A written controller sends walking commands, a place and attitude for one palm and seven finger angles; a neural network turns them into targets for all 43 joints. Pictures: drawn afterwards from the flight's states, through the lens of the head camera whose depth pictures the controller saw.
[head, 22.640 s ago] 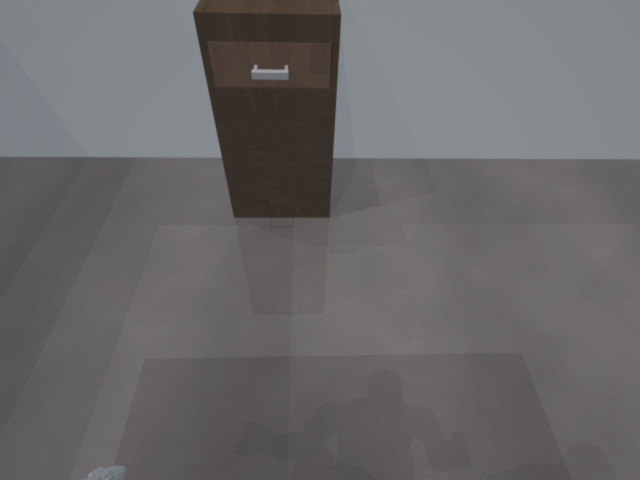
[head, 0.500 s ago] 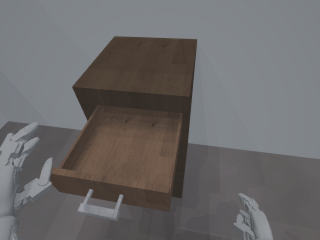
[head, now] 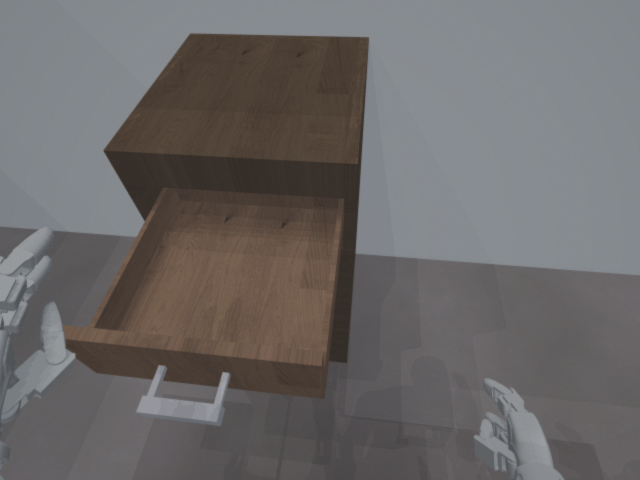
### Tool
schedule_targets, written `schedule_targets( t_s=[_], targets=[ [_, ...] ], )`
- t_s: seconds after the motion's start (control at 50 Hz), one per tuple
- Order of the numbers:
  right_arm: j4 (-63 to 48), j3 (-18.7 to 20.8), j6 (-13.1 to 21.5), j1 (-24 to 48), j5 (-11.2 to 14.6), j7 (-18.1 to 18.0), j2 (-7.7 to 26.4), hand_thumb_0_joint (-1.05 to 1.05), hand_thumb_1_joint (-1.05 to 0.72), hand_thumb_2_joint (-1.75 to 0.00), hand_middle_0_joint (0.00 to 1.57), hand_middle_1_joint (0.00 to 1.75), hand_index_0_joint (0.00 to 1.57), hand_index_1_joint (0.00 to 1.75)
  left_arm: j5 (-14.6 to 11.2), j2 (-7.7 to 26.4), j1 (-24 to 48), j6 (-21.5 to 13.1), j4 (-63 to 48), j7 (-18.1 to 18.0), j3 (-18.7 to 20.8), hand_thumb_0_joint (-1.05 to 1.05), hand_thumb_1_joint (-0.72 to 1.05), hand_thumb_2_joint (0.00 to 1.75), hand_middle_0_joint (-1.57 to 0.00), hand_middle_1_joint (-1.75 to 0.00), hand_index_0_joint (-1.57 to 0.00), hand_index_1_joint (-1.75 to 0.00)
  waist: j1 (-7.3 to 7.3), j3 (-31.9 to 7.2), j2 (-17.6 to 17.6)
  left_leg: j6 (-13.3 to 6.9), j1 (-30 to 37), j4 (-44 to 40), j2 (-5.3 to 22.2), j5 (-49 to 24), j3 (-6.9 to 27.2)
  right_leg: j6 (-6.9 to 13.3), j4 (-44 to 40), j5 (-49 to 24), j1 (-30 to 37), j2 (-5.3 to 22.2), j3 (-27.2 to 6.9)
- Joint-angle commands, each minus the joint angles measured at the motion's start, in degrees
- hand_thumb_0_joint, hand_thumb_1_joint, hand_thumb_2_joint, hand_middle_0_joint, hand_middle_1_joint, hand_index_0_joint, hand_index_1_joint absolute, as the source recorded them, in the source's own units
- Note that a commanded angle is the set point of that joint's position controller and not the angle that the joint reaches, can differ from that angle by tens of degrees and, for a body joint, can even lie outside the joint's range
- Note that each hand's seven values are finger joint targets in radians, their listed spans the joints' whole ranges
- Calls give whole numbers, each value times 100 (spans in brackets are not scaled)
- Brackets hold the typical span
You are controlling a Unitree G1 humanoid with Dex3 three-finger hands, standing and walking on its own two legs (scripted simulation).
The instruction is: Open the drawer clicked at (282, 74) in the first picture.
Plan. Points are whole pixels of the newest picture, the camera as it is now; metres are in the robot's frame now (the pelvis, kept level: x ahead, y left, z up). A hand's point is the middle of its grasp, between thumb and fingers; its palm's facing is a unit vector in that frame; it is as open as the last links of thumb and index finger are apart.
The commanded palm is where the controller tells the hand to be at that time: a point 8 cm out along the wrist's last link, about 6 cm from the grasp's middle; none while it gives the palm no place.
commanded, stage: step back with the hand held close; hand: left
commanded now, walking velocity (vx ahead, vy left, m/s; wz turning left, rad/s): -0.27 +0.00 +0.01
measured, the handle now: (186, 393) +0.24 +0.22 -0.09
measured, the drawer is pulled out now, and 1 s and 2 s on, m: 0.30 0.30 0.30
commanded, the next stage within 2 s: stop stepping back and stand still in 1.24 s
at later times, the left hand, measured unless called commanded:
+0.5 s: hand out of the picture +0.13 +0.26 +0.15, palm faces +0.35 -0.81 -0.47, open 7.4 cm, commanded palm +0.06 +0.31 +0.17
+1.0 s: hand out of the picture +0.08 +0.22 +0.16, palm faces +0.22 -0.85 -0.48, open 7.4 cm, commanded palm +0.01 +0.28 +0.17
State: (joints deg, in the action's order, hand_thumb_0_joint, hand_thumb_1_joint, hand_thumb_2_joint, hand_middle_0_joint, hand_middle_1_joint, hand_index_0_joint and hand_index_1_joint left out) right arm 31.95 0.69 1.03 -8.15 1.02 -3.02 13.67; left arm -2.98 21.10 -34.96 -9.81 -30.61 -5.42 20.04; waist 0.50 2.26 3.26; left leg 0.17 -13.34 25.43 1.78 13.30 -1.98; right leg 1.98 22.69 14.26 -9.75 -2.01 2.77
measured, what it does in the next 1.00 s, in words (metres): walks backwards: right foot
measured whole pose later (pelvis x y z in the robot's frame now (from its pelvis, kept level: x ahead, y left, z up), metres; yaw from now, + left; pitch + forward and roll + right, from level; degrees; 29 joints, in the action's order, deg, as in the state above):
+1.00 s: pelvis -0.12 +0.01 -0.01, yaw -1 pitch +3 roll -2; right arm 33.7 0.5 4.7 -6.9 1.3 -2.2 10.5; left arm -3.4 24.3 -38.1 -13.9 -39.7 -6.3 20.8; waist -0.7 3.7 0.0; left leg 0.6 -29.7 44.6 1.2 18.3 1.0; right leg 2.1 31.3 16.9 -17.1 -3.2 1.6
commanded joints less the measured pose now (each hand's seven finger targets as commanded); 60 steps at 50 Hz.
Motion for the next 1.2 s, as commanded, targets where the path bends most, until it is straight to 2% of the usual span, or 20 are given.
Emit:
schedule_targets(
  t_s=[0.0,0.16,0.28,0.38,0.5,0.56,0.62,0.64,0.72,0.82,0.84,0.88,0.92,0.94,0.98,1.04,1.08,1.1,1.14,1.18],
  targets=[
    [-1059,287,126,593,30,-84,535,0,-90,-90,20,30,20,30,-26,1017,-429,-306,-1271,-165,807,0,90,90,-20,-30,-20,-30,-3,-1224,-384,-235,469,144,285,-2154,172,-214,23,-2657,131,762,-397],
    [-1108,309,147,518,34,-140,511,0,-90,-90,20,30,20,30,-55,1155,-684,-332,-1734,-311,936,0,90,90,-20,-30,-20,-30,-15,-1302,78,-258,47,-9,503,-2060,483,-176,400,-1772,45,620,-278],
    [-1089,270,341,461,12,-126,535,0,-90,-90,20,30,20,30,-46,1064,-538,-384,-1766,-380,901,0,90,90,-20,-30,-20,-30,-17,-912,330,-390,-1082,-487,786,-518,771,-205,870,-598,133,487,-261],
    [-1054,237,503,347,17,-120,532,0,-90,-90,20,30,20,30,-20,995,-358,-450,-1780,-419,877,0,90,90,-20,-30,-20,-30,-74,-734,47,-387,-1650,-428,679,952,806,-169,738,-325,76,571,-488],
    [-923,248,614,208,-14,-102,535,0,-90,-90,20,30,20,30,7,972,-183,-561,-1984,-507,737,0,90,90,-20,-30,-20,-30,-168,-651,-345,-207,-735,528,249,1179,648,128,-268,738,-1270,1022,-1052],
    [-873,219,617,244,-56,-140,502,0,-90,-90,20,30,20,30,24,1041,-149,-587,-2039,-564,812,0,90,90,-20,-30,-20,-30,-160,-655,-82,-226,-763,129,406,1000,831,59,-17,560,-1193,848,-784],
    [-1015,207,673,405,-14,-140,560,0,-90,-90,20,30,20,30,83,1042,-263,-651,-1934,-553,957,0,90,90,-20,-30,-20,-30,-75,-649,915,-512,-2258,-1182,1163,1879,1475,-228,1446,477,165,230,-246],
    [-1012,220,703,449,-29,-152,528,0,-90,-90,20,30,20,30,111,1088,-229,-659,-1906,-550,1026,0,90,90,-20,-30,-20,-30,-36,-677,1087,-601,-2480,-1353,1364,1833,1685,-255,1885,391,352,151,-193],
    [-835,238,851,288,-105,-86,497,0,-90,-90,20,30,20,30,-22,1027,-485,-721,-1913,-447,997,0,90,90,-20,-30,-20,-30,3,-970,443,-683,-1200,-608,1415,-491,1404,-191,1681,845,-398,210,-278],
    [-606,198,902,261,-117,17,570,0,-90,-90,20,30,20,30,-46,1035,-251,-813,-2092,-318,893,0,90,90,-20,-30,-20,-30,34,-1448,695,-541,96,182,1284,-2861,1032,-195,433,-346,-345,243,-236],
    [-633,246,894,285,-57,36,565,0,-90,-90,20,30,20,30,-35,1038,-257,-778,-2161,-287,862,0,90,90,-20,-30,-20,-30,28,-1739,246,-382,450,499,1083,-3045,750,-186,348,-1025,-307,291,-292],
    [-782,305,808,396,58,34,513,0,-90,-90,20,30,20,30,-150,1075,-486,-715,-2022,-228,931,0,90,90,-20,-30,-20,-30,-24,-1742,-332,-145,172,1047,557,-1591,323,33,163,-1746,-465,853,-666],
    [-767,336,653,476,126,-5,368,0,-90,-90,20,30,20,30,-155,1234,-496,-718,-1875,-296,1031,0,90,90,-20,-30,-20,-30,-123,-1292,-1175,81,-383,2475,-166,614,174,565,-525,-1934,-1158,2028,-1778],
    [-722,360,563,513,87,-26,362,0,-90,-90,20,30,20,30,-132,1307,-490,-672,-1819,-346,1148,0,90,90,-20,-30,-20,-30,-85,-1224,-1104,106,-770,3200,-297,1194,383,852,-547,-2435,-1116,2237,-1912],
    [-727,167,436,689,-16,-110,80,0,-90,-90,20,30,20,30,-27,1052,-480,-560,-1536,-380,999,0,90,90,-20,-30,-20,-30,-179,-725,-1155,92,-1445,2622,-116,1551,631,800,-123,-3742,-513,2018,-1362],
    [-649,117,284,727,-56,-240,183,0,-90,-90,20,30,20,30,62,1070,-453,-501,-1489,-416,944,0,90,90,-20,-30,-20,-30,-235,-725,-660,82,-1009,-244,-74,-29,237,152,676,-4107,188,1186,-593],
    [-757,331,340,548,-11,-160,392,0,-90,-90,20,30,20,30,71,1213,-204,-599,-1996,-389,877,0,90,90,-20,-30,-20,-30,-89,-1236,443,-291,191,-364,1144,-3957,1009,-284,1431,-1361,-437,512,-224],
    [-800,397,493,366,25,-52,459,0,-90,-90,20,30,20,30,1,1137,-461,-663,-2019,-321,826,0,90,90,-20,-30,-20,-30,-41,-1549,610,-477,724,-286,1520,-4689,1077,-185,1848,328,-833,390,-308],
    [-734,311,731,401,-200,-19,346,0,-90,-90,20,30,20,30,-47,1160,-609,-647,-2352,-309,896,0,90,90,-20,-30,-20,-30,-19,-1588,1564,-802,234,-414,1801,-4523,1462,-241,2988,1551,-1135,279,-482],
    [-553,342,840,132,-149,49,396,0,-90,-90,20,30,20,30,-23,943,-553,-613,-2507,-361,716,0,90,90,-20,-30,-20,-30,-72,-1508,773,-820,791,-193,1642,-4942,1190,-271,2991,1345,-1521,178,-392]
  ],
)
